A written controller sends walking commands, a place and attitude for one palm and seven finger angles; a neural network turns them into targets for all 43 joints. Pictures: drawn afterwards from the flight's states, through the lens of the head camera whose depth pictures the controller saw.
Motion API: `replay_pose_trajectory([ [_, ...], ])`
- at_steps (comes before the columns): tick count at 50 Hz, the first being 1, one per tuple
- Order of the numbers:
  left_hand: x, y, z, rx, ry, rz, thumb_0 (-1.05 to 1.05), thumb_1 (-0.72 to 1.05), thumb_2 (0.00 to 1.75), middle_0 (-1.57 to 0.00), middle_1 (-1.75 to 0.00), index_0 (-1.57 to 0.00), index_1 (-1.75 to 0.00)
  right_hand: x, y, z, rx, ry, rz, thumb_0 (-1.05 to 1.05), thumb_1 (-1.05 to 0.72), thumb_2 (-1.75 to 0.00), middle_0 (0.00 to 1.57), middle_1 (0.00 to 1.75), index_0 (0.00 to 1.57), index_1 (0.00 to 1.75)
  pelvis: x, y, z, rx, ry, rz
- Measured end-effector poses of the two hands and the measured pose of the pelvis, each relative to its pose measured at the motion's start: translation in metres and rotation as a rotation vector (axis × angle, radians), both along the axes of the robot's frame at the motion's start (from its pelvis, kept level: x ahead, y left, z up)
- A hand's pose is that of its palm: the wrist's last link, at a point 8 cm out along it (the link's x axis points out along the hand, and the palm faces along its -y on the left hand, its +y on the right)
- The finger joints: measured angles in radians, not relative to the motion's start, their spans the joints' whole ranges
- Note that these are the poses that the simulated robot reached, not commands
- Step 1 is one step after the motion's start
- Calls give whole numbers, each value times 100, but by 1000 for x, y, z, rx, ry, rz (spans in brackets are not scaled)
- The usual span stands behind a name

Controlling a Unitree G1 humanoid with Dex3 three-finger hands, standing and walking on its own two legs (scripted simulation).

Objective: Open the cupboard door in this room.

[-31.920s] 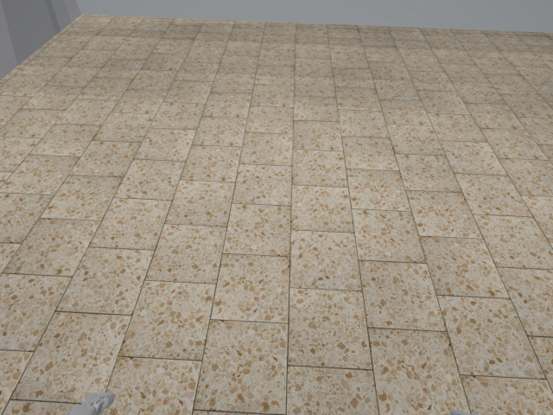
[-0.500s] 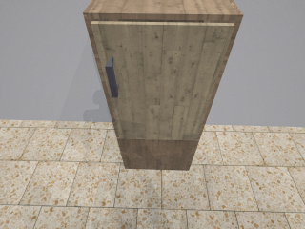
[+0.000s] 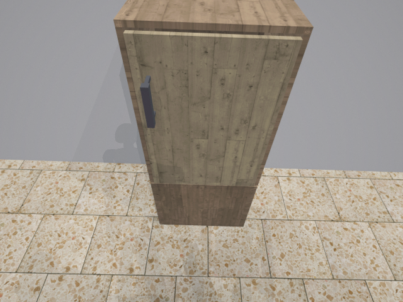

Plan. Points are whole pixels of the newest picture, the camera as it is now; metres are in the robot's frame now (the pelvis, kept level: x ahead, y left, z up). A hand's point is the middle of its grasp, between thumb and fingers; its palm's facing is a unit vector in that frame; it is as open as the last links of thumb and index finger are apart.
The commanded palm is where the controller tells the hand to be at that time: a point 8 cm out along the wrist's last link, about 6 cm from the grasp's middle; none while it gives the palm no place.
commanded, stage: look again from close up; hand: left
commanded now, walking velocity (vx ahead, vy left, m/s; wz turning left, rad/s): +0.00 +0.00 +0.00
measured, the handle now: (149, 102) +0.58 +0.17 +0.07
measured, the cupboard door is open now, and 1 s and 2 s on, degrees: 0 0 0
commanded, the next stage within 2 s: shuffle to correct the standing spot in 0.52 s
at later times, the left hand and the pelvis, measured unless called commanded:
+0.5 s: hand out of the picture +0.03 +0.20 -0.17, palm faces +0.03 -0.96 -0.26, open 7.4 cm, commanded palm none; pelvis -0.02 -0.01 -0.01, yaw +1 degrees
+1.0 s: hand out of the picture -0.05 +0.15 -0.18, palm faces +0.05 -0.99 -0.16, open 7.4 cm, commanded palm none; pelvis +0.01 -0.01 +0.00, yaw +1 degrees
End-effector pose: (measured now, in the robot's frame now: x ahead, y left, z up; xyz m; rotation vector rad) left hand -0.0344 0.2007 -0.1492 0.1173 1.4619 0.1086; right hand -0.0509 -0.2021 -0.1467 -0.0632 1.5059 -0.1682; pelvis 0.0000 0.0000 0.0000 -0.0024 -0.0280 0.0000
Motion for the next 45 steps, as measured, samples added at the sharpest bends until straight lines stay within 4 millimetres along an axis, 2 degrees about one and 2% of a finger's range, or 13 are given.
replay_pose_trajectory([
  [4, 7, 12, 1, 34, -47, 0, 1, 90, 90, -20, -30, -21, -30, 18, -9, -4, -15, -79, 37, 1, -91, -90, 20, 30, 21, 30, -3, 0, -5, -3, 3, 26],
  [9, 24, 30, 4, 93, -138, 11, 1, 90, 90, -20, -30, -20, -30, 60, -32, -5, -64, -212, 67, 1, -91, -90, 20, 30, 21, 30, -3, -2, -9, -7, -4, 29],
  [15, 45, 43, 9, 125, -233, -5, 1, 90, 90, -19, -30, -20, -30, 106, -54, 10, -116, -363, 110, 1, -91, -90, 20, 30, 20, 30, -7, -5, -9, -7, -19, 21],
  [20, 56, 47, 13, 127, -282, -21, 1, 90, 90, -19, -30, -20, -30, 123, -66, 24, -148, -411, 147, 0, -91, -90, 20, 30, 20, 30, -12, -7, -7, -9, -26, 21],
  [26, 57, 51, 15, 123, -284, -37, 1, 90, 90, -20, -30, -20, -30, 121, -75, 31, -169, -394, 170, 0, -91, -90, 20, 30, 20, 30, -17, -7, -5, -13, -26, 25],
  [35, 38, 56, 13, 124, -210, -29, 1, 90, 90, -20, -30, -20, -30, 91, -70, 23, -154, -285, 159, 1, -91, -90, 20, 30, 20, 30, -19, -4, -2, -14, -14, 31],
  [39, 22, 46, 10, 99, -145, -13, 1, 90, 90, -19, -30, -20, -30, 73, -55, 16, -117, -222, 132, 1, -91, -90, 20, 30, 20, 30, -13, -3, 0, -11, -6, 27],
  [45, -5, 20, 2, 40, -42, 15, 1, 91, 90, -19, -30, -20, -30, 51, -35, 3, -56, -144, 89, 1, -91, -90, 20, 30, 21, 30, -4, -6, -3, -5, -4, 16],
])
